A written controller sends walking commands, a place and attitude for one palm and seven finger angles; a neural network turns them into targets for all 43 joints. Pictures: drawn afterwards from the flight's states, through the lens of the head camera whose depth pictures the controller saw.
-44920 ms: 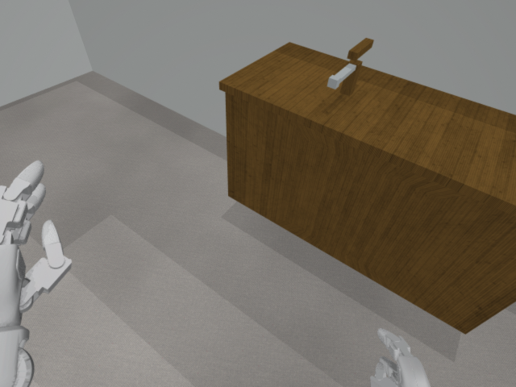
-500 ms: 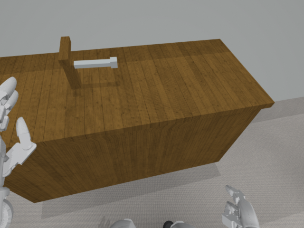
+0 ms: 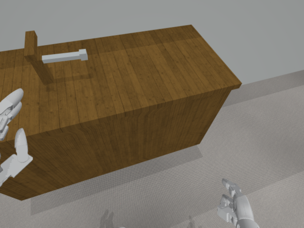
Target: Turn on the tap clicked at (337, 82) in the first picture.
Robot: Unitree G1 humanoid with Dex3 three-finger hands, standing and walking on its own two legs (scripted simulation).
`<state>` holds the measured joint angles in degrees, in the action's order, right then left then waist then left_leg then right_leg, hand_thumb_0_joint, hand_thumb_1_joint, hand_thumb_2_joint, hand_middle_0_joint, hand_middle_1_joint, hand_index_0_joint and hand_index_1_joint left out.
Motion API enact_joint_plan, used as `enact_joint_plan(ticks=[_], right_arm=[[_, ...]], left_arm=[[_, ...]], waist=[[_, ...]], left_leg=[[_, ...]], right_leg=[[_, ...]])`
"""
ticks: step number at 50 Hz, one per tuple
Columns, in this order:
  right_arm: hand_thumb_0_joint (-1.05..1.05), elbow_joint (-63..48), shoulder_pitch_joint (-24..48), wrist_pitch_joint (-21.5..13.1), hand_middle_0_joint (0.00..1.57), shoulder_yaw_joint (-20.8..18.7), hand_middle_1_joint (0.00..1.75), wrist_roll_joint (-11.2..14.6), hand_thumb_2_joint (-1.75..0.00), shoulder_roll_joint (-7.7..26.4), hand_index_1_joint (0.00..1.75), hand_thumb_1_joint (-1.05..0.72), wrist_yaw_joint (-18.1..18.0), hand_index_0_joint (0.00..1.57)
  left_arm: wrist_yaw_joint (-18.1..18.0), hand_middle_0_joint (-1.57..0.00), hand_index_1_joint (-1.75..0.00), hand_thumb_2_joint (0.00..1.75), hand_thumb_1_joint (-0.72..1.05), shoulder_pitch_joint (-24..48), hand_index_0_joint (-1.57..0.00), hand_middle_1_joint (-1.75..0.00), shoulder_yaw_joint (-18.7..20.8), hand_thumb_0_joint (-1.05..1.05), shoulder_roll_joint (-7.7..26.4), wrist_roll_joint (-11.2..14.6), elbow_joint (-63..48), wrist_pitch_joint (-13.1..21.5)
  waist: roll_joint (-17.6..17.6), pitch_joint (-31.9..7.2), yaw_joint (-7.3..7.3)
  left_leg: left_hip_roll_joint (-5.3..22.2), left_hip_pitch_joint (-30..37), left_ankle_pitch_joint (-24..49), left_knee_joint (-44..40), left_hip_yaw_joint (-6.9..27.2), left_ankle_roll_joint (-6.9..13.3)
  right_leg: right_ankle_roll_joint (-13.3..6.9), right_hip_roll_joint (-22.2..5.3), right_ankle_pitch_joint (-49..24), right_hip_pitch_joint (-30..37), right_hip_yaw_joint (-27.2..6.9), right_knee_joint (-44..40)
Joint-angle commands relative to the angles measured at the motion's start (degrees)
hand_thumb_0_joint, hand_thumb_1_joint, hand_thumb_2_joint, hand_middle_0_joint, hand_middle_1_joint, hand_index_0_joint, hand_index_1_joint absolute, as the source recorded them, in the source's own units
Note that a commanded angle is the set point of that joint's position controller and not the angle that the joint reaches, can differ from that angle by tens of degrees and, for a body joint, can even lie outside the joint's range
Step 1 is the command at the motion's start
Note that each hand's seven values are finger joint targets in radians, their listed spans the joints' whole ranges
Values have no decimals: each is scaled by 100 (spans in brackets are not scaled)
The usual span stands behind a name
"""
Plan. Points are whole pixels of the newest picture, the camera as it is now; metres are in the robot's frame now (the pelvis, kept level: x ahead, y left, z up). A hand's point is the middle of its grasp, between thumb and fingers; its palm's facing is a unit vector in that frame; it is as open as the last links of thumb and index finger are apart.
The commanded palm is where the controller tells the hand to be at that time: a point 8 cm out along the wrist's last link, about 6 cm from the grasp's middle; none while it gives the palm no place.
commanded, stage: step back with the hand held close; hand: left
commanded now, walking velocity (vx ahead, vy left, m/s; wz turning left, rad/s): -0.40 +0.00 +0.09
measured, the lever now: (83, 54) +0.66 +0.29 +0.03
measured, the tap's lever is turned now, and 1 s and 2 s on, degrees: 86 86 86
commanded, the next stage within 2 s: stop stepping back and stand still in 0.12 s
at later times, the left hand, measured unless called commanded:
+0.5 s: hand out of the picture +0.08 +0.19 +0.15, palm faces +0.44 -0.80 -0.40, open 7.4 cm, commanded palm +0.02 +0.22 +0.17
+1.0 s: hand out of the picture +0.00 +0.16 +0.13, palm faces +0.47 -0.81 -0.36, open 7.4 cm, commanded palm -0.06 +0.21 +0.17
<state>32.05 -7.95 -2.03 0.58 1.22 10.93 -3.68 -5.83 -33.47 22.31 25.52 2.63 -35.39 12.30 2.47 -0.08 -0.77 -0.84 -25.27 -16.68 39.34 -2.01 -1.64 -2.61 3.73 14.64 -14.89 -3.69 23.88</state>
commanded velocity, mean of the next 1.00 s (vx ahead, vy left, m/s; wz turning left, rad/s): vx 0.08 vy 0.07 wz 0.02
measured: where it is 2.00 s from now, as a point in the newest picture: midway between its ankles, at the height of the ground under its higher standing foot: outside the picture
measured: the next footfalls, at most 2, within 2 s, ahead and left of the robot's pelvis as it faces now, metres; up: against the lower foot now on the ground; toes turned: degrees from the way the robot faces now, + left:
left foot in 0.02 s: +0.01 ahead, +0.10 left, +0.00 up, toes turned +3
right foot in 0.34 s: +0.01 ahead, -0.16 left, +0.00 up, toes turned -2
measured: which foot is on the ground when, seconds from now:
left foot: up 0.00-0.00, down 0.02-0.34, up 0.36-0.62, down 0.64-1.00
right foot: down 0.00-0.04, up 0.06-0.32, down 0.34-1.00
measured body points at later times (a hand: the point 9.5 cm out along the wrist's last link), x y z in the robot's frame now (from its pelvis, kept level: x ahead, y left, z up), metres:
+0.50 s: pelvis -0.12 -0.07 +0.00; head -0.12 -0.08 +0.45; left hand +0.05 +0.23 +0.17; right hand +0.04 -0.30 -0.10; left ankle -0.15 +0.07 -0.66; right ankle -0.02 -0.16 -0.74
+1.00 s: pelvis -0.19 -0.09 -0.02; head -0.20 -0.11 +0.43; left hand -0.03 +0.20 +0.15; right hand -0.02 -0.31 -0.13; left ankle -0.20 +0.03 -0.70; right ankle -0.07 -0.16 -0.74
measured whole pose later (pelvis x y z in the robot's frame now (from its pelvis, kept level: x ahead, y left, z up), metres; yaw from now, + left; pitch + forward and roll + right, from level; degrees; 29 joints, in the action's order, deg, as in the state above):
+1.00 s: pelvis -0.19 -0.09 -0.02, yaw +6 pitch -4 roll +1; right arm 39.9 -11.7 -3.1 -0.4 0.3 12.2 -2.5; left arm -7.0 -24.6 17.2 16.5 2.1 -22.9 6.0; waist -1.4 2.6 -0.3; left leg 0.5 -21.4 -23.8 55.3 -2.3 1.7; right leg -4.1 0.0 9.4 -22.0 4.7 34.2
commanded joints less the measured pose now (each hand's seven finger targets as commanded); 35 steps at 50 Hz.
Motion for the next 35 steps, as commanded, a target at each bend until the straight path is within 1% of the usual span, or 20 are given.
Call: enact_joint_plan(ticks=[1,2,4,7,10,13,15,16,17,18,20,23,24,29,30,31,32,33,34,35], right_arm=[[0,-776,352,-273,20,-325,30,13,-90,835,30,-90,-144,20],[0,-746,214,-335,20,-425,30,19,-90,857,30,-90,-71,20],[0,-614,35,-497,20,-454,30,-41,-90,846,30,-90,15,20],[0,-592,-41,-637,20,-431,30,-76,-90,835,30,-90,42,20],[0,-637,114,-755,20,-423,30,-99,-90,843,30,-90,4,20],[0,-723,147,-792,20,-393,30,-70,-90,916,30,-90,-4,20],[0,-774,143,-730,20,-355,30,-26,-90,896,30,-90,-16,20],[0,-753,136,-683,20,-349,30,-38,-90,822,30,-90,-16,20],[0,-768,216,-635,20,-372,30,-29,-90,763,30,-90,-16,20],[0,-652,173,-635,20,-360,30,-54,-90,756,30,-90,-43,20],[0,-358,-49,-527,20,-368,30,-14,-90,751,30,-90,2,20],[0,-380,208,-419,20,-303,30,-39,-90,737,30,-90,11,20],[0,-462,258,-440,20,-311,30,-8,-90,748,30,-90,-8,20],[0,-548,12,-669,20,-351,30,-66,-90,763,30,-90,-11,20],[0,-600,-107,-696,20,-353,30,-91,-90,798,30,-90,-33,20],[0,-717,-131,-726,20,-383,30,-147,-90,987,30,-90,-47,20],[0,-745,-151,-791,20,-426,30,-132,-90,1001,30,-90,-24,20],[0,-635,-88,-884,20,-485,30,-67,-90,897,30,-90,-6,20],[0,-488,-166,-898,20,-560,30,-13,-90,832,30,-90,3,20],[0,-394,-208,-889,20,-476,30,-32,-90,806,30,-90,50,20]], left_arm=[[-243,-20,-30,90,90,355,-20,-30,646,0,675,176,-870,190],[-264,-20,-30,90,90,405,-20,-30,545,0,640,122,-834,124],[-295,-20,-30,90,90,382,-20,-30,308,0,408,62,-738,75],[-354,-20,-30,90,90,588,-20,-30,263,0,449,27,-1191,-137],[-393,-20,-30,90,90,532,-20,-30,431,0,620,34,-1358,-185],[-452,-20,-30,90,90,222,-20,-30,595,0,647,52,-983,-226],[-471,-20,-30,90,90,339,-20,-30,563,0,579,3,-723,-239],[-472,-20,-30,90,90,445,-20,-30,580,0,680,-34,-552,-227],[-464,-20,-30,90,90,633,-20,-30,594,0,811,-29,-546,-251],[-434,-20,-30,90,90,939,-20,-30,535,0,753,59,-502,-300],[-303,-20,-30,90,90,1286,-20,-30,214,0,480,17,-25,-364],[-289,-20,-30,90,90,1228,-20,-30,305,0,528,46,289,-333],[-283,-20,-30,90,90,1264,-20,-30,240,0,545,64,175,-303],[-470,-20,-30,90,90,812,-20,-30,502,0,729,25,-763,-167],[-476,-20,-30,90,90,845,-20,-30,489,0,704,27,-995,-125],[-489,-20,-30,90,90,746,-20,-30,518,0,682,40,-1100,-83],[-488,-20,-30,90,90,827,-20,-30,497,0,625,-9,-1192,-46],[-478,-20,-30,90,90,977,-20,-30,672,0,777,-145,-1191,-20],[-487,-20,-30,90,90,703,-20,-30,1051,0,999,-62,-693,42],[-481,-20,-30,90,90,909,-20,-30,762,0,747,-58,-843,85]], waist=[[-654,-1487,7],[-1161,-1600,84],[-1287,-1392,78],[-1348,-1188,82],[-1385,-1025,136],[-1566,-782,172],[-1154,-530,174],[-219,-352,111],[822,-276,68],[1078,-17,23],[1110,-207,-193],[830,-372,-249],[567,-335,-217],[617,-936,-69],[-172,-968,-118],[-1743,-626,-107],[-3121,-129,-125],[-2632,0,-108],[-1698,-334,-65],[-1565,61,-131]], left_leg=[[1129,2477,5324,-1670,715,386],[1853,3203,6700,-1419,1343,618],[2029,3299,6437,-1471,1324,818],[1709,2980,5979,-1635,1207,714],[1603,1896,4232,-1970,1138,738],[1403,716,1207,-2147,853,696],[914,19,-1208,-1723,584,482],[431,-65,-1569,-781,296,279],[-62,-62,-1426,1079,168,87],[-68,-64,-1057,2493,506,37],[136,143,-497,3179,575,2],[168,691,-101,2510,117,37],[168,815,-242,1946,24,94],[117,1437,-1104,-1205,-265,506],[120,1605,-1237,-2040,-260,586],[671,1283,-2118,-3080,901,924],[1695,1358,-2243,-3338,2203,1392],[1981,1131,-1164,-3176,2115,1643],[1912,1540,-277,-2734,1932,1508],[1722,1794,278,-2485,1899,1442]], right_leg=[[398,-589,-2773,-245,216,1558],[351,-388,443,-1279,-16,1908],[222,-291,1587,-1774,-226,2413],[322,-410,809,-1482,70,1847],[333,-417,329,-718,230,1650],[360,-444,342,207,358,1152],[357,-474,-204,862,435,16],[209,-915,94,608,-61,-663],[-287,-2092,1487,-335,-1989,-1571],[-570,-2752,1843,-1211,-2549,-1932],[-378,-2388,2399,-1414,-1832,-1639],[-44,-1902,2266,-1719,-552,-1329],[-8,-1895,2190,-1646,-423,-1319],[-11,-1907,1833,-237,-305,-631],[52,-1536,2025,-168,-122,81],[209,-707,1961,-401,349,1560],[443,-35,1713,-1564,1116,3497],[335,-249,1341,-2140,553,4557],[309,-379,1086,-2308,330,4657],[278,-647,986,-2753,241,4084]])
